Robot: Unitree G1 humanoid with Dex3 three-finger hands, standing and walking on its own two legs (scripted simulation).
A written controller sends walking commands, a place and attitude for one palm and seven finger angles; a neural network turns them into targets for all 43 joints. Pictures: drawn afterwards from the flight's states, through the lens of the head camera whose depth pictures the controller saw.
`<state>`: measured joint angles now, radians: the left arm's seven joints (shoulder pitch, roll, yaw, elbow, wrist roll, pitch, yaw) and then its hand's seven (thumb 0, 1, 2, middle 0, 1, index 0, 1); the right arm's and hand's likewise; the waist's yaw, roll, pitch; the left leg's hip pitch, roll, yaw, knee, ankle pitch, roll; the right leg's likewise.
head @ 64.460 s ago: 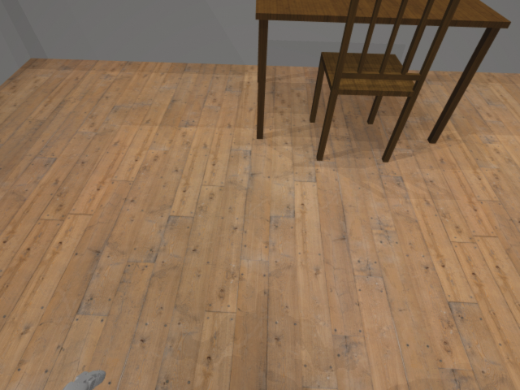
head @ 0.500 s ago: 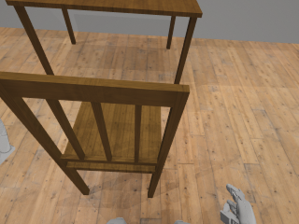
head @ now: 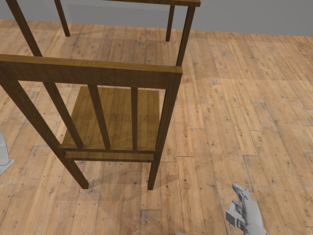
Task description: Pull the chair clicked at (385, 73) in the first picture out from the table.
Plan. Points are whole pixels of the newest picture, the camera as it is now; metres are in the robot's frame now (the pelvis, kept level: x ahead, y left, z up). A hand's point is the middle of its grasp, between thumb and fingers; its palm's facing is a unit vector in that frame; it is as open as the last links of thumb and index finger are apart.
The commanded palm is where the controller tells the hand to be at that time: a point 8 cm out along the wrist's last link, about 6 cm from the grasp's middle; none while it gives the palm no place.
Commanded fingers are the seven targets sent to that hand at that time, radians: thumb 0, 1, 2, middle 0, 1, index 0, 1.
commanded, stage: stop stepping back and stand still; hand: left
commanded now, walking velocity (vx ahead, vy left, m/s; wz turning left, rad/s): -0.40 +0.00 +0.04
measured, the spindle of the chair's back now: (101, 122) +0.44 +0.19 -0.04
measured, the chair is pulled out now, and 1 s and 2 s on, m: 0.74 0.74 0.74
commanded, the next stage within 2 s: let the arm hang, fingers relaxed in 0.80 s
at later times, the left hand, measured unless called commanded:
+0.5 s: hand out of the picture +0.07 +0.26 +0.15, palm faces +0.47 -0.79 -0.39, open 7.5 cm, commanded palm +0.01 +0.29 +0.18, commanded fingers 0.00 0.90 0.90 -0.20 -0.30 -0.20 -0.30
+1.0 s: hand out of the picture +0.08 +0.25 +0.03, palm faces +0.30 -0.86 -0.40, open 7.4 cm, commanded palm none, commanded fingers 0.00 0.90 0.90 -0.20 -0.30 -0.20 -0.30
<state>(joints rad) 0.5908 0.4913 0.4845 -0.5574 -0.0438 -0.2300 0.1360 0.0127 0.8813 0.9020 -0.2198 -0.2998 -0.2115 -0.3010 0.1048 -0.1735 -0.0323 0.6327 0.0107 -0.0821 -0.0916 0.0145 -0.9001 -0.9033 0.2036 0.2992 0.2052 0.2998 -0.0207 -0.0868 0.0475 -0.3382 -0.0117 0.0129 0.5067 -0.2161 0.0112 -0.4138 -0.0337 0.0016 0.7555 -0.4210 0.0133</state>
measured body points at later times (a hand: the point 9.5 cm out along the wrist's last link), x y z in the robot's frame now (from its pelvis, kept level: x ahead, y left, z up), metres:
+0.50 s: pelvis -0.12 -0.02 +0.00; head -0.14 +0.01 +0.45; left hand +0.04 +0.30 +0.17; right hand +0.02 -0.27 -0.07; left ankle -0.13 +0.09 -0.73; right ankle -0.06 -0.16 -0.73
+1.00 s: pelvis -0.12 -0.01 +0.00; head -0.13 -0.02 +0.45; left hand +0.06 +0.29 +0.05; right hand +0.04 -0.25 -0.11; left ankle -0.13 +0.09 -0.73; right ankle -0.07 -0.16 -0.73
